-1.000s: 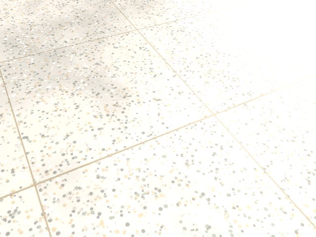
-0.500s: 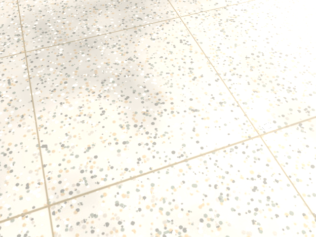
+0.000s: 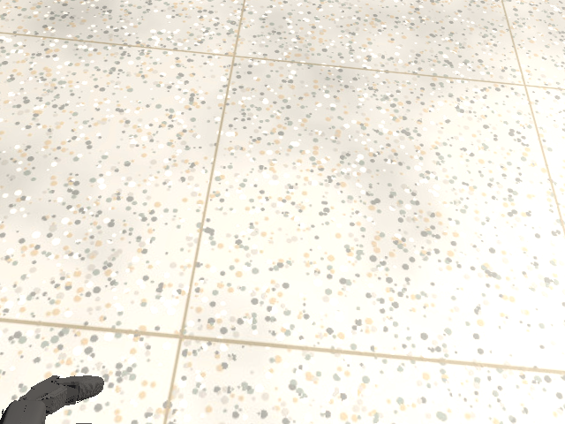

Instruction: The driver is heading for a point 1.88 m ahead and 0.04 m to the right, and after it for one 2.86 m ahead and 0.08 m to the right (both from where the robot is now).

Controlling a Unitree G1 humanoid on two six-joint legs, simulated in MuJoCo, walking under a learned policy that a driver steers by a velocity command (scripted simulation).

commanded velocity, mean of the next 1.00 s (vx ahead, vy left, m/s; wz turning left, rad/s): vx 0.48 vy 0.00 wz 0.21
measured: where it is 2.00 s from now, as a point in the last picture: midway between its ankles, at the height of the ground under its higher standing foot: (278, 165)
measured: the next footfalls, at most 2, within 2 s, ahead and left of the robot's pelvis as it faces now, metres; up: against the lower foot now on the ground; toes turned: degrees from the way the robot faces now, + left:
right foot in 0.24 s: +0.13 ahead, -0.14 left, +0.00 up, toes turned +23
left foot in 0.64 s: +0.07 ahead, +0.12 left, +0.00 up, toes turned +23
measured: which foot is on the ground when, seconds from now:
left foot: down 0.00-0.24, up 0.26-0.62, down 0.64-1.00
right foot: up 0.00-0.22, down 0.24-0.62, up 0.64-1.00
